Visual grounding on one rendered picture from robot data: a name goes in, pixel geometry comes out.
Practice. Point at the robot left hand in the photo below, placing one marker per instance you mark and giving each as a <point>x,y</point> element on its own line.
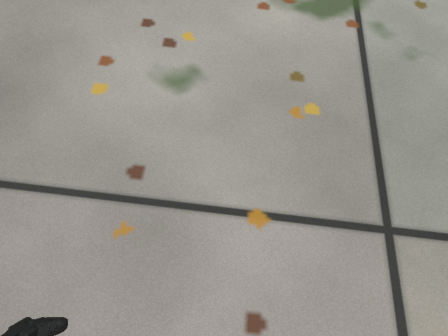
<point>48,326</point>

